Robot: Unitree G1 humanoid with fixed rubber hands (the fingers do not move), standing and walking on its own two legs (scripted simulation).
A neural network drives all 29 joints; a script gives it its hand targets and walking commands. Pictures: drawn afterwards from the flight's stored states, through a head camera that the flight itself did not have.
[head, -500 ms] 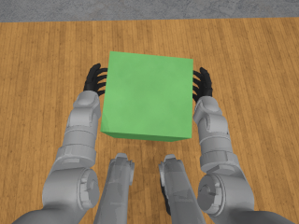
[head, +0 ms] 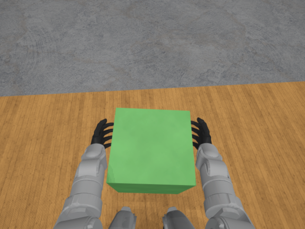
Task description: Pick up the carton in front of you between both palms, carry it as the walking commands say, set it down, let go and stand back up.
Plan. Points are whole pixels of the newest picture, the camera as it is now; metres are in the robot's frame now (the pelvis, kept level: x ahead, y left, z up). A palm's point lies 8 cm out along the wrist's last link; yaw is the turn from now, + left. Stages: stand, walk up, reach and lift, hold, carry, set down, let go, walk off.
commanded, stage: reach and lift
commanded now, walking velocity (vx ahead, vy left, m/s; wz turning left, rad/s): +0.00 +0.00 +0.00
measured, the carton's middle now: (150, 155) +0.34 +0.00 -0.11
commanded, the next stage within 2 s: hold in 1.46 s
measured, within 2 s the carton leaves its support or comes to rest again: neither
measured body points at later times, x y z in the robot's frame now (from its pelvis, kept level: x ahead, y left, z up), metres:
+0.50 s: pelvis +0.02 +0.00 +0.08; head -0.01 +0.00 +0.53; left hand +0.32 +0.15 +0.09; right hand +0.33 -0.16 +0.10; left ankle +0.04 +0.13 -0.66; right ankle +0.03 -0.13 -0.66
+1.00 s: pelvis +0.01 +0.00 +0.08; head -0.01 +0.00 +0.53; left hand +0.32 +0.15 +0.10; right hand +0.33 -0.15 +0.10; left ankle +0.04 +0.13 -0.66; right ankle +0.03 -0.13 -0.66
